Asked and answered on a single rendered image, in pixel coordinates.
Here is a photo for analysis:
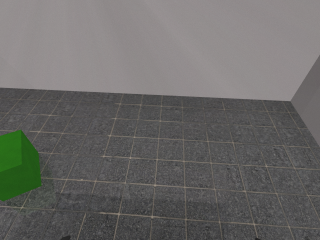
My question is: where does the carton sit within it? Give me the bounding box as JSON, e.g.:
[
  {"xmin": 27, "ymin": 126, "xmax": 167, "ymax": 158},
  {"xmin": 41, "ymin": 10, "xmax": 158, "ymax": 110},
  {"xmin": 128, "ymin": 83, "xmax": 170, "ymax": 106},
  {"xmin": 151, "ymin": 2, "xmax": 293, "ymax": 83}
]
[{"xmin": 0, "ymin": 130, "xmax": 42, "ymax": 201}]

